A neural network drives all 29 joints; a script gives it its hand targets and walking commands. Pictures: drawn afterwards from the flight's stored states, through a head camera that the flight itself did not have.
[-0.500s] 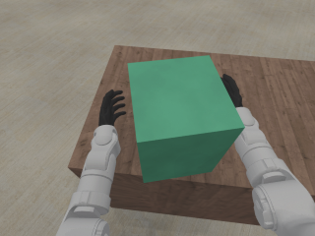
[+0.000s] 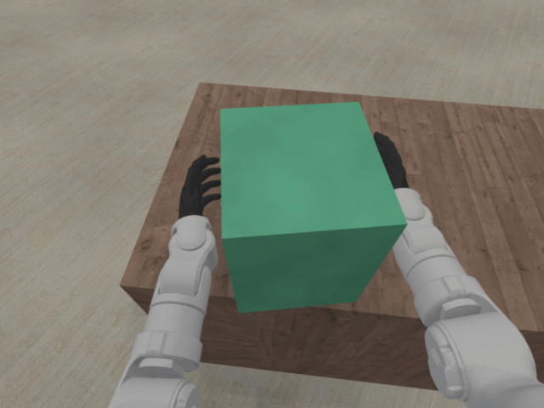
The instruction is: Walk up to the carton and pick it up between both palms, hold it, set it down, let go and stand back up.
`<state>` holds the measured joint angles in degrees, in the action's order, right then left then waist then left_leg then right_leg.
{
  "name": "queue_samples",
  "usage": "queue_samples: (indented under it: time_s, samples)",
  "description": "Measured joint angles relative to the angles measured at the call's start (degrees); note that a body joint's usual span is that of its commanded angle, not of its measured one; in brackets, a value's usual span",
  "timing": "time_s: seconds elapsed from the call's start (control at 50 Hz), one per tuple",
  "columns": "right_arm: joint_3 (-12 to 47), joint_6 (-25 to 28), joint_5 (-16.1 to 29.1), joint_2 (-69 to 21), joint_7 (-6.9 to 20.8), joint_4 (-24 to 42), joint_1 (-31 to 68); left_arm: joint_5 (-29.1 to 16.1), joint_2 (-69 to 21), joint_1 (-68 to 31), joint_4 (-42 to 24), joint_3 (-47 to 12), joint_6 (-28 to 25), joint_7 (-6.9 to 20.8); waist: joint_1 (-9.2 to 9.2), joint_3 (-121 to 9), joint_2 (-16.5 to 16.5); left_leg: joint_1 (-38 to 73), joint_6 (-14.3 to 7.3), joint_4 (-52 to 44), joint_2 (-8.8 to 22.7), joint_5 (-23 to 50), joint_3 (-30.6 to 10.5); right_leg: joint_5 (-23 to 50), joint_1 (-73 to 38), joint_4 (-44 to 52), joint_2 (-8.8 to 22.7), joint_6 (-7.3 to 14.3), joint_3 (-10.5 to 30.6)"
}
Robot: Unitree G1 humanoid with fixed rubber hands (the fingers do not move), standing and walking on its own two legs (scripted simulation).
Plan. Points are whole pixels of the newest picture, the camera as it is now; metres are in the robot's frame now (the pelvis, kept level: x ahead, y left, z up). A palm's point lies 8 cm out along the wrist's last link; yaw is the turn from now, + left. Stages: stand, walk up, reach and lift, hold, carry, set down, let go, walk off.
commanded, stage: reach and lift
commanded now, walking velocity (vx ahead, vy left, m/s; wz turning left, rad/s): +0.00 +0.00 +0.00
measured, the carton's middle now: (294, 214) +0.39 +0.00 +0.04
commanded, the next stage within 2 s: none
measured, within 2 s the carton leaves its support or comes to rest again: leaves its support in 1.04 s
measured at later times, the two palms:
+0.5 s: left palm (192, 212) +0.36 +0.15 +0.07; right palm (390, 185) +0.41 -0.14 +0.09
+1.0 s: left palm (193, 211) +0.37 +0.15 +0.07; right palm (391, 187) +0.41 -0.14 +0.09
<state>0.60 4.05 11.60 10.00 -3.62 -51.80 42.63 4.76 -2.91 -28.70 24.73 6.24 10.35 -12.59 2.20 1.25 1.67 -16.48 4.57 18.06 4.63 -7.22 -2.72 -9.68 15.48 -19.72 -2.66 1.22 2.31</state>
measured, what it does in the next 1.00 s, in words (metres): stands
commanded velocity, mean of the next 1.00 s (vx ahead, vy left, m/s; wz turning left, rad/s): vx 0.00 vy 0.00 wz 0.00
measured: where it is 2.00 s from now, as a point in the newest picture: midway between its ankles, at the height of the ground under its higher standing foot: outside the picture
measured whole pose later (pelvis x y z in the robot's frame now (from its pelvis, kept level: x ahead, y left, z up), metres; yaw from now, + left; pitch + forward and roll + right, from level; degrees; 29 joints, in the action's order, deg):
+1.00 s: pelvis +0.00 +0.00 +0.00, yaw +0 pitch +5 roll +0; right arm -7.0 6.4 -0.9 5.3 -3.9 -52.8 41.5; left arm 12.7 -5.8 -29.1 29.0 11.6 6.6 -11.2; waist 1.6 -1.0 1.7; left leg -16.4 4.6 18.1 4.7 -7.1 -2.7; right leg -9.4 15.4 -19.6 -2.7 1.2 2.2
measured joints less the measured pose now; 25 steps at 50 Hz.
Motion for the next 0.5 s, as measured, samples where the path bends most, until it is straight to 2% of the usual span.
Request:
queue_samples:
  time_s: [0.2, 0.5]
  samples:
    - [-3.2, -0.1, -8.0, -2.3, -0.1, 0.0, -0.1, 6.5, -2.8, 0.3, 0.4, 3.6, -0.4, 0.0, -0.45, -1.1, 0.0, 0.0, 0.0, 0.0, 0.0, 0.0, 0.0, 0.0, 0.0, 0.0, 0.0, 0.0, 0.0]
    - [-6.8, 1.3, -12.0, -4.5, -0.1, -0.2, -0.9, 8.0, -2.8, 0.3, 3.1, 5.2, -3.3, 1.2, -0.57, -2.3, 0.0, 0.1, 0.0, 0.0, 0.0, 0.1, 0.0, 0.1, -0.1, 0.0, 0.0, 0.0, 0.0]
